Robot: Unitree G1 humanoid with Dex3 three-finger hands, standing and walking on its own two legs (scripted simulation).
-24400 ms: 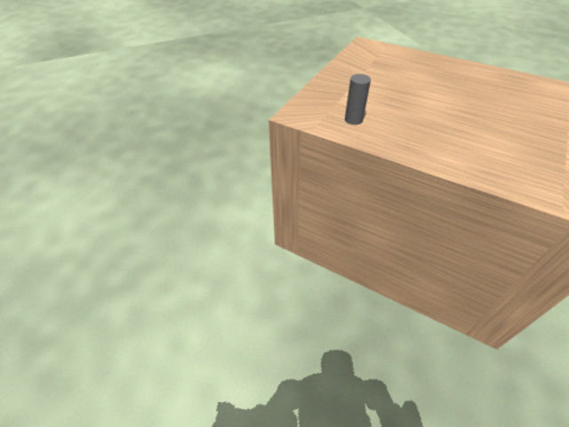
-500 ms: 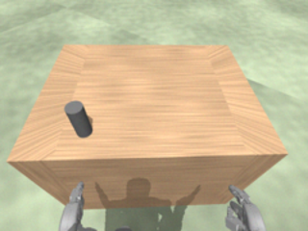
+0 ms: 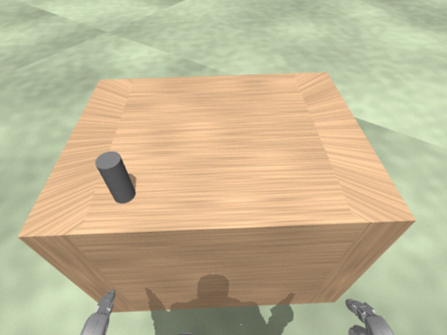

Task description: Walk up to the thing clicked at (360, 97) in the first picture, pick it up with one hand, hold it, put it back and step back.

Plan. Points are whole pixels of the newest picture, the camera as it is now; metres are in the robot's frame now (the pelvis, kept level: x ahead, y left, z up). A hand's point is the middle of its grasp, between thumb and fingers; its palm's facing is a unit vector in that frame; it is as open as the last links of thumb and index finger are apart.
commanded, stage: home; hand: left
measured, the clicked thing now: (117, 178) +0.48 +0.27 -0.02
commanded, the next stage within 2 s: stand in 1.72 s
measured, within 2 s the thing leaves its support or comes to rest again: neither
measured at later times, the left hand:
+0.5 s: hand out of the picture +0.06 +0.27 -0.12, palm faces -0.07 -0.93 -0.37, open 17.7 cm
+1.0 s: hand out of the picture +0.03 +0.28 -0.12, palm faces -0.06 -0.93 -0.37, open 17.7 cm
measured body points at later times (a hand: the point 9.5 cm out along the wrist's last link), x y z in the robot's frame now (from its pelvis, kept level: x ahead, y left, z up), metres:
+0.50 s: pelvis +0.00 +0.02 +0.03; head +0.00 +0.02 +0.48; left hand +0.07 +0.32 -0.09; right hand +0.07 -0.27 -0.10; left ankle +0.07 +0.13 -0.70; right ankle -0.03 -0.13 -0.70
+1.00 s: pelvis -0.01 +0.02 +0.04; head -0.01 +0.02 +0.49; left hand +0.03 +0.33 -0.09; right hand +0.06 -0.28 -0.10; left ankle +0.07 +0.13 -0.70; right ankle -0.03 -0.13 -0.70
